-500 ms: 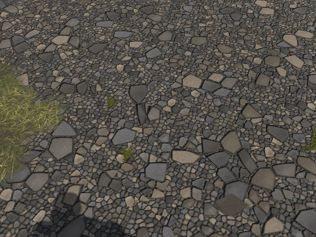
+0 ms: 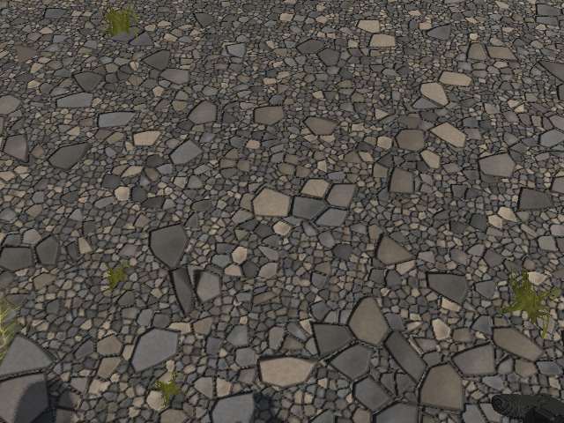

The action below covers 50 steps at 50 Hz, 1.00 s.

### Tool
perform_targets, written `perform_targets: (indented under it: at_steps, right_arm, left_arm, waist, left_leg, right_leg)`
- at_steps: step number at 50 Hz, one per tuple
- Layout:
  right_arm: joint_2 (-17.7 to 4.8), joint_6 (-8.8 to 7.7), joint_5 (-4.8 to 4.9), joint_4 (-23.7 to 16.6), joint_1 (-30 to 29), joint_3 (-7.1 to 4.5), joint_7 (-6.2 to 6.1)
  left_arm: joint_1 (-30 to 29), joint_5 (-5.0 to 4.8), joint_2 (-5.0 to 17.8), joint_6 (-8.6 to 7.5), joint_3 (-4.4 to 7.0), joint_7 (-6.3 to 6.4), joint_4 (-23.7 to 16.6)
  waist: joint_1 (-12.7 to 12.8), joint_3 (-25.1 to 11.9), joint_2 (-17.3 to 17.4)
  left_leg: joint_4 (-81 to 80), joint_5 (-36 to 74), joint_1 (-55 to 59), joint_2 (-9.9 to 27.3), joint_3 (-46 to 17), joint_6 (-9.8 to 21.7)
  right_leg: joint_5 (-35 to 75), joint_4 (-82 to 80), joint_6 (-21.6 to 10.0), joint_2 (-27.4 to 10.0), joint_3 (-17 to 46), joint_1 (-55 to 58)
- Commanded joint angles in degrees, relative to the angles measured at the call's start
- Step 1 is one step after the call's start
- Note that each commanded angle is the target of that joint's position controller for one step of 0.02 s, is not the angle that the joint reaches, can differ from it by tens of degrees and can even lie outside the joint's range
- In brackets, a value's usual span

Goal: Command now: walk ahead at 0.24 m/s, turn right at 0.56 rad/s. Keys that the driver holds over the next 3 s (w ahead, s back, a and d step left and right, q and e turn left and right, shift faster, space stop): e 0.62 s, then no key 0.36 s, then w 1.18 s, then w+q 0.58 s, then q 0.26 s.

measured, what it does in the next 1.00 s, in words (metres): walks ahead, turning right: right foot, then left foot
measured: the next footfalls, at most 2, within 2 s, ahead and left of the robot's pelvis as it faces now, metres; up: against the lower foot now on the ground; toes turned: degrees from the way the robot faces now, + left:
right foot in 0.36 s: +0.16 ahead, -0.15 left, +0.00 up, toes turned -15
left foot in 0.76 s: +0.22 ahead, +0.08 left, +0.00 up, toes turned -29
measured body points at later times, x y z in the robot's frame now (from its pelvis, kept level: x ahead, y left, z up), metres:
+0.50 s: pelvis +0.10 -0.03 +0.01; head +0.14 -0.07 +0.45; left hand +0.35 +0.19 -0.06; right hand +0.16 -0.36 -0.11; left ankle +0.11 +0.12 -0.65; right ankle +0.12 -0.14 -0.73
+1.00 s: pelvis +0.12 +0.00 +0.01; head +0.15 +0.00 +0.46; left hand +0.38 +0.17 -0.10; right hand +0.12 -0.30 -0.09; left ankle +0.19 +0.10 -0.73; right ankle +0.03 -0.13 -0.70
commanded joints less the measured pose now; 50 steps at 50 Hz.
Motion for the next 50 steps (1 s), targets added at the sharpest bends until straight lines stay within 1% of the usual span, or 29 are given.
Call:
perform_targets:
  at_steps: [1, 3, 7, 11, 15, 16, 17, 18, 19, 20, 21, 22, 23, 24, 26, 29, 31, 35, 37, 38, 39, 40, 41, 42, 44, 46, 48, 49, 50]
  right_arm:
    - [-6.3, 0.87, -0.2, -1.2, 3.7, -1.93, -0.33]
    - [-7.3, 0.87, -0.52, -0.1, 2.2, -2.4, -0.49]
    - [-9.6, 1.75, 0.27, 1.5, 1.0, -3.32, -1.38]
    - [-11.2, 2.73, 1.15, 2.8, 0.5, -3.77, -1.3]
    - [-12.9, 3.36, 2.77, 4.1, 1.5, -4.49, -0.64]
    - [-12.7, 3.5, 3.24, 4.4, 1.2, -4.48, -0.65]
    - [-11.4, 3.46, 3.13, 5.3, 3.5, -4.22, -0.54]
    - [-9.3, 3.27, 1.18, 4.9, 5.6, -3.54, -0.39]
    - [-6.6, 3.28, -1.42, 2.3, 5.7, -2.13, -0.41]
    - [-9.2, 3.53, -0.41, 2.8, 2.5, -2.88, -0.34]
    - [-10.1, 3.88, 1.18, 2.3, 1.1, -3.14, -0.41]
    - [-9.7, 4.13, 1.14, 3.1, 1.6, -3.21, -0.92]
    - [-10.1, 4.43, 0.54, 3.2, 1.1, -3.4, -1.48]
    - [-10.0, 4.68, 0.35, 3.3, 1.4, -3.46, -1.56]
    - [-8.6, 4.83, 0.65, 3.8, 2.8, -3.1, -1.49]
    - [-7.1, 4.92, 0.78, 3.6, 1.7, -2.43, -1.44]
    - [-7.2, 4.93, 0.92, 3.3, 1.1, -2.37, -1.14]
    - [-7.6, 4.56, 1.17, 3.2, 2.1, -2.57, -0.18]
    - [-6.8, 4.03, 0.73, 3.7, 4.5, -2.53, 0.35]
    - [-8.6, 3.89, -0.28, 3.3, 5.1, -2.85, 0.24]
    - [-13.5, 4.1, -1.26, 2.4, 3.1, -3.6, -0.1]
    - [-11.6, 3.89, -2.37, 2.5, 2.6, -3.09, -0.12]
    - [-10.1, 3.46, -1.93, 1.7, 1.0, -2.57, -0.27]
    - [-9.8, 3.33, -0.99, 1.8, 0.1, -2.55, -0.51]
    - [-8.3, 3.15, 0.51, 2.2, -0.7, -2.01, -0.82]
    - [-6.9, 3.67, 0.63, 3.0, -0.3, -1.49, -0.86]
    - [-7.0, 4.42, 0.55, 3.6, 0.5, -1.56, -0.88]
    - [-7.7, 4.81, 0.53, 4.1, 2.1, -1.76, -0.89]
    - [-8.0, 5.13, 0.66, 4.6, 3.4, -1.73, -0.89]
  left_arm:
    - [0.4, 0.09, 6.4, 1.16, 2.36, 0.3, -5.3]
    - [0.0, -0.24, 3.6, 2.09, 1.75, 0.23, -6.1]
    - [-3.7, 0.35, 2.7, 2.36, 1.32, -0.58, -8.2]
    - [-8.2, 0.36, 3.3, 2.48, 1.49, -2.0, -10.1]
    - [-10.4, 0.35, 4.5, 3.19, 2.34, -3.03, -12.4]
    - [-9.1, 0.38, 4.7, 3.18, 2.67, -3.06, -12.2]
    - [-6.5, 0.65, 6.6, 3.04, 3.55, -2.59, -11.6]
    - [-2.3, 0.79, 12.8, 2.87, 5.36, -1.35, -11.6]
    - [-2.9, 1.94, 17.5, 2.49, 5.67, -0.82, -13.3]
    - [-1.6, 2.06, 13.0, 1.49, 4.58, -1.41, -12.9]
    - [-4.1, 1.73, 11.6, 0.7, 3.97, -1.54, -12.6]
    - [-6.9, 0.83, 10.1, 0.49, 3.74, -1.28, -12.3]
    - [-9.3, 0.22, 9.1, 0.78, 3.33, -0.94, -12.7]
    - [-11.0, 0.49, 9.1, 1.11, 3.08, -0.59, -13.1]
    - [-11.8, 1.24, 9.3, 1.52, 3.17, -0.15, -13.4]
    - [-11.2, 0.83, 9.9, 1.78, 3.56, 0.39, -12.9]
    - [-11.3, 0.82, 10.3, 2.09, 3.75, 0.45, -12.8]
    - [-11.6, 0.94, 8.8, 2.46, 3.0, -0.11, -12.2]
    - [-12.3, 0.48, 7.4, 2.68, 2.3, -0.09, -11.7]
    - [-10.0, 0.83, 5.6, 2.51, 1.69, -0.04, -11.0]
    - [-6.7, 1.66, 3.3, 2.14, 1.06, -0.11, -11.1]
    - [-9.3, 1.75, 6.1, 1.72, 1.86, 0.27, -11.9]
    - [-9.8, 1.4, 9.2, 1.66, 3.0, 0.53, -11.2]
    - [-9.1, 0.96, 9.6, 1.89, 3.49, 0.62, -10.0]
    - [-7.8, 1.08, 6.9, 2.64, 3.1, 0.99, -8.3]
    - [-7.8, 0.87, 3.4, 2.76, 1.9, 0.74, -7.7]
    - [-9.9, 0.88, 0.9, 2.48, 0.7, 0.37, -7.8]
    - [-10.7, 0.64, 1.0, 2.39, 0.62, 0.27, -7.8]
    - [-9.7, 0.35, 1.2, 2.39, 0.63, 0.2, -7.0]
  waist:
    - [-2.1, -5.4, 8.0]
    - [-1.5, -4.3, 10.4]
    - [-2.1, -6.7, 8.3]
    - [-3.3, -5.8, 8.0]
    - [-3.3, -4.8, 8.1]
    - [-2.2, -5.0, 7.7]
    - [-1.4, -6.4, 5.1]
    - [-0.7, -10.0, -5.6]
    - [-2.2, -12.5, -17.4]
    - [1.7, -16.9, -9.1]
    - [0.4, -13.1, -6.4]
    - [-1.2, -10.7, -3.6]
    - [-2.0, -8.9, -3.1]
    - [-3.1, -8.5, -4.2]
    - [-4.0, -9.3, -5.1]
    - [-3.1, -9.7, -5.6]
    - [-2.5, -9.4, -6.7]
    - [-2.0, -8.9, -8.1]
    - [-4.0, -8.1, -7.4]
    - [-3.4, -7.7, -3.6]
    - [0.4, -6.3, 9.4]
    - [-1.5, -4.5, 16.3]
    - [-2.3, -3.1, 13.4]
    - [-1.9, -2.7, 11.2]
    - [-1.7, -2.6, 9.4]
    - [-1.7, -3.3, 9.9]
    - [-3.3, -4.7, 12.0]
    - [-4.3, -5.2, 12.8]
    - [-4.5, -6.5, 12.6]
  left_leg:
    - [-8.1, 29.9, 16.2, 16.7, -12.2, 10.5]
    - [-11.5, 29.9, 12.3, 15.5, -7.5, 11.8]
    - [-13.1, 29.0, 13.8, 17.1, -2.5, 12.8]
    - [-12.6, 23.5, 13.8, 17.0, 2.3, 11.3]
    - [-7.0, 21.5, 17.5, 18.7, 2.8, 9.1]
    - [-3.4, 21.1, 17.0, 17.7, 4.3, 7.4]
    - [3.3, 19.6, 14.6, 14.8, 6.7, 4.6]
    - [17.4, 6.8, 4.3, 9.8, 10.4, -0.2]
    - [34.3, -30.3, -13.2, 0.7, 8.0, -5.0]
    - [41.4, -31.5, -14.5, 1.0, -2.4, -5.0]
    - [42.4, -27.0, -15.6, 2.2, -3.5, -4.2]
    - [39.5, -22.6, -16.1, 3.3, -3.7, -3.8]
    - [36.2, -19.4, -15.4, 3.7, -3.9, -4.0]
    - [35.0, -17.0, -12.0, 3.0, -3.4, -4.5]
    - [30.2, -14.7, -8.5, 1.4, -2.9, -5.3]
    - [21.2, -12.5, -5.1, 0.3, -3.7, -5.8]
    - [17.0, -11.4, -2.5, -0.4, -4.0, -5.5]
    - [9.1, -10.3, 2.2, -0.1, -3.2, -4.0]
    - [-2.7, -2.0, 9.1, 0.1, -1.9, -1.9]
    - [-6.9, 2.0, 13.0, 5.2, -6.4, 0.2]
    - [-10.1, 8.6, 14.4, 15.4, -18.1, 5.6]
    - [-13.3, 9.0, 8.0, 22.0, -26.7, 13.9]
    - [-13.5, 8.1, 7.3, 21.4, -25.9, 15.5]
    - [-12.5, 7.7, 8.5, 18.9, -22.3, 14.0]
    - [-10.4, 10.9, 11.6, 16.0, -17.6, 11.7]
    - [-9.2, 15.2, 13.1, 12.9, -12.6, 10.8]
    - [-7.6, 17.4, 14.7, 11.2, -10.0, 10.0]
    - [-7.0, 18.3, 15.6, 11.4, -10.4, 10.4]
    - [-7.4, 12.0, 15.8, 11.3, -10.9, 10.2]
  right_leg:
    - [3.1, 4.4, 2.4, -6.8, -0.9, -13.9]
    - [6.0, 0.2, 3.2, -6.7, -3.5, -11.8]
    - [15.4, -10.4, 2.9, -8.1, -4.3, -9.4]
    - [20.0, -20.2, 1.0, -7.7, -6.6, -4.4]
    - [17.3, -29.6, -2.1, -6.3, -8.8, -1.7]
    - [20.6, -34.9, -3.3, -5.1, -9.8, 1.9]
    - [27.4, -39.9, -5.2, -3.9, -8.9, 8.7]
    - [50.7, -41.4, -9.4, -12.4, 3.3, 21.1]
    - [64.0, -40.5, -22.7, -26.1, 23.8, 29.1]
    - [59.6, -42.2, -25.0, -26.0, 23.5, 27.2]
    - [54.8, -42.6, -21.8, -22.6, 17.7, 24.2]
    - [48.2, -42.9, -18.1, -19.1, 14.1, 21.3]
    - [44.8, -43.5, -16.2, -17.5, 12.7, 18.4]
    - [45.1, -44.0, -15.7, -16.0, 11.3, 14.4]
    - [44.7, -44.3, -15.7, -14.6, 10.5, 12.2]
    - [38.9, -43.8, -15.3, -13.7, 12.0, 11.1]
    - [33.7, -44.0, -15.1, -13.4, 14.2, 9.5]
    - [29.8, -42.1, -13.8, -13.5, 17.4, 9.0]
    - [26.9, -39.6, -11.0, -11.2, 16.8, 6.5]
    - [20.1, -36.4, -7.8, -8.4, 14.7, 3.5]
    - [7.4, -27.8, -3.8, -0.4, 5.7, -2.6]
    - [-3.4, -19.3, -1.2, 1.2, 2.1, -3.4]
    - [-3.8, -10.8, 0.1, -0.1, 3.5, -4.0]
    - [-1.9, -6.3, 1.0, 0.1, 3.6, -5.3]
    - [1.6, -4.1, 2.6, -0.7, 4.7, -6.6]
    - [3.0, -10.4, 3.8, -1.5, 1.6, -3.7]
    - [3.5, -21.3, 4.2, -3.4, -2.5, 1.2]
    - [4.2, -25.9, 4.2, -3.4, -3.7, 3.0]
    - [7.3, -31.6, 3.8, -3.1, -4.8, 6.1]
Over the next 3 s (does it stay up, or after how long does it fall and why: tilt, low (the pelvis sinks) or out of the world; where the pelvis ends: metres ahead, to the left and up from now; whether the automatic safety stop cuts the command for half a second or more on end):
stays up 0.97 -0.39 -0.01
